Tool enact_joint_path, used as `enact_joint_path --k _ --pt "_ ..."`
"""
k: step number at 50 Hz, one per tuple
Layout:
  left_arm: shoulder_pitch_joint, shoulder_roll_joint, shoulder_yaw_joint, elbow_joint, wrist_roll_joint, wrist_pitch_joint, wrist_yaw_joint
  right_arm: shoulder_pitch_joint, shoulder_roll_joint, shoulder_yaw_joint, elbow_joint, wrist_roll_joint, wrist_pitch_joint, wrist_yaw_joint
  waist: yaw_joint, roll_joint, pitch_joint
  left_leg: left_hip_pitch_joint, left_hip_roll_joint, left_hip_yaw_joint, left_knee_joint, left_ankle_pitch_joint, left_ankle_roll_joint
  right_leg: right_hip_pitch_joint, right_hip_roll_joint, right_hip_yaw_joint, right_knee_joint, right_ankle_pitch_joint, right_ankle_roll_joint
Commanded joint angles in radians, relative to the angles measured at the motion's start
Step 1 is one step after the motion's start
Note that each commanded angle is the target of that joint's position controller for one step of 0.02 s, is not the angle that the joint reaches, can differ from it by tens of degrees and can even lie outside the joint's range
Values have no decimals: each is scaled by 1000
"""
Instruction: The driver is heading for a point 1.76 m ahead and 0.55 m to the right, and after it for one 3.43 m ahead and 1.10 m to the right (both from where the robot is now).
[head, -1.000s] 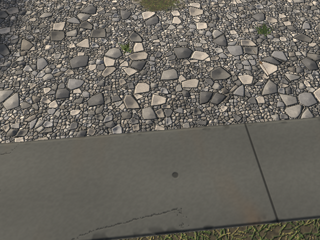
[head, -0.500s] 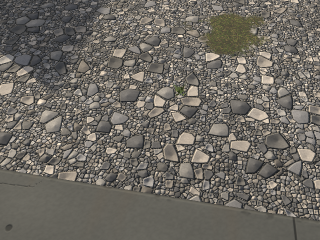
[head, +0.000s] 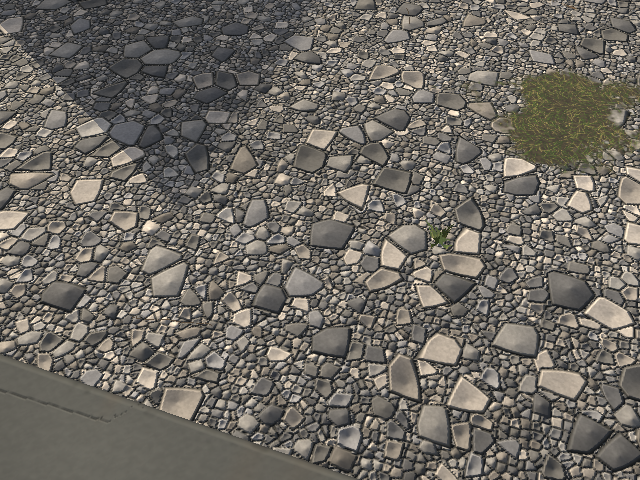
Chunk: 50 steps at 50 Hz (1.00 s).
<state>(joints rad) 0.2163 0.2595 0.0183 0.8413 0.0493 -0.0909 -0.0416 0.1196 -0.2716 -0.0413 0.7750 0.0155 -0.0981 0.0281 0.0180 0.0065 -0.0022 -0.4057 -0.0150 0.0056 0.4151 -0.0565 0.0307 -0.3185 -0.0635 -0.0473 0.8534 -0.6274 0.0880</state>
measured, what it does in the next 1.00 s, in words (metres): steps on the spot: right foot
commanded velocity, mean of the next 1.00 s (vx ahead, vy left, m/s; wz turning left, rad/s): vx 0.03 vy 0.00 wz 0.02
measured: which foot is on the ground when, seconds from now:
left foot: down 0.00-1.00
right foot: up 0.00-0.06, down 0.08-1.00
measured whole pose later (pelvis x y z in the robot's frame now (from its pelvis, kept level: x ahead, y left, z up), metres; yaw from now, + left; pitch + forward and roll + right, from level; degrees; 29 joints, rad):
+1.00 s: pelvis +0.06 -0.04 +0.00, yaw +0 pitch -1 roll +1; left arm 0.23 0.31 0.08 0.91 0.03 -0.08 -0.05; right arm 0.13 -0.31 -0.06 0.96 -0.03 -0.05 0.02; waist 0.00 -0.01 0.04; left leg -0.28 0.01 0.00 0.55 -0.32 0.01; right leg -0.07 -0.03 -0.07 0.49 -0.39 -0.03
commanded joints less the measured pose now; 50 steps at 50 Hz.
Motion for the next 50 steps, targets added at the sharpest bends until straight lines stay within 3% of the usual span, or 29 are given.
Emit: enact_joint_path --k 1,2,4,5,6,7,9,11,13,15,32,45,46,47,48,49,50 --pt "222 49 11 38 -30 8 -7 -173 -141 -34 -92 -1 -5 13 120 21 -114 -41 144 -128 -100 162 136 189 -15 -37 -180 278 30" --pt "219 54 14 44 -48 6 -23 -192 -147 -36 -94 -14 6 28 116 17 -102 -81 119 -120 -75 32 120 222 18 -60 -250 452 22" --pt "208 78 18 18 -38 -6 -41 -90 -66 -10 -39 -10 18 67 91 7 -80 -99 114 -172 -39 -237 60 215 -20 -31 -310 528 -38" --pt "107 131 21 -32 -47 -17 -44 -3 -64 -17 -30 0 18 69 9 -37 -26 -8 76 -134 -21 -348 25 53 -84 42 -411 461 -133" --pt "0 165 31 -49 -46 -15 -51 28 -109 -34 -32 -9 11 50 -58 -62 0 97 34 -70 11 -269 -1 -81 -106 90 -460 263 -195" --pt "-50 162 37 -53 -47 -12 -53 4 -135 -40 -35 -15 8 36 -61 -57 -5 182 36 -56 28 -219 -7 -151 -98 92 -493 118 -193" --pt "-103 114 30 -67 -57 -14 -48 -9 -120 -33 -34 -9 2 22 -62 -27 -44 222 53 -75 14 -133 3 -91 -75 70 -477 223 -154" --pt "-71 120 35 -53 -58 -18 -44 -16 -107 -28 -35 3 4 25 -35 -28 -73 211 46 -69 22 2 9 4 -64 52 -441 382 -139" --pt "-28 140 44 -33 -55 -17 -39 -9 -104 -30 -30 -2 9 28 -21 -34 -77 214 37 -51 43 92 11 39 -55 36 -424 472 -140" --pt "-16 136 47 -25 -54 -14 -39 1 -108 -33 -22 -4 12 27 -19 -34 -77 219 35 -43 52 125 7 54 -49 26 -414 526 -137" --pt "-64 170 74 -20 -56 -7 -37 -27 -134 -36 45 -5 24 15 -25 -24 -51 222 39 -21 79 100 -21 109 -16 14 -412 585 -125" --pt "-41 184 79 6 -52 0 -35 -60 -152 -33 116 -7 30 14 -31 -11 -25 245 44 -15 63 73 -26 117 -1 14 -445 545 -126" --pt "-11 194 83 17 -49 4 -32 -39 -161 -36 130 -11 34 13 -28 -20 -17 245 37 -9 53 -34 -24 117 -11 29 -481 430 -140" --pt "36 245 105 32 -29 8 -22 -27 -198 -53 134 -29 37 3 -10 -56 26 198 8 13 77 -251 -9 114 -38 69 -534 221 -196" --pt "81 269 118 49 -6 7 -10 -50 -208 -63 129 -51 37 -9 21 -98 94 96 -11 27 114 -383 2 133 -109 164 -609 14 -272" --pt "118 257 118 60 0 1 10 -93 -172 -57 115 -68 34 -19 49 -128 155 -17 -15 42 159 -390 8 198 -204 279 -682 -109 -336" --pt "128 216 103 67 -2 -2 27 -129 -114 -42 98 -78 30 -27 55 -148 198 -123 16 25 174 -339 23 286 -292 356 -729 -113 -370"
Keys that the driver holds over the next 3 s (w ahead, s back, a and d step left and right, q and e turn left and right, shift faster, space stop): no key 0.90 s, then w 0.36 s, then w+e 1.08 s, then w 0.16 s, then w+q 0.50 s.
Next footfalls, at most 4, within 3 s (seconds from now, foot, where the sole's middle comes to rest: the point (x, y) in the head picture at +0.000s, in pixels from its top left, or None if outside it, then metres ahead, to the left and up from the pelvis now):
0.08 right None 0.03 -0.15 -0.77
1.58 right None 0.39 -0.13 -0.77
1.98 left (326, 397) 0.74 0.03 -0.94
2.40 right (474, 364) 0.84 -0.35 -0.94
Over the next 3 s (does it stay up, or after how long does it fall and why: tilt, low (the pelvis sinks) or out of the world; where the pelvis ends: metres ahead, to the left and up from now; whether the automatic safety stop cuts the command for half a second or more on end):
stays up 1.05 -0.37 -0.18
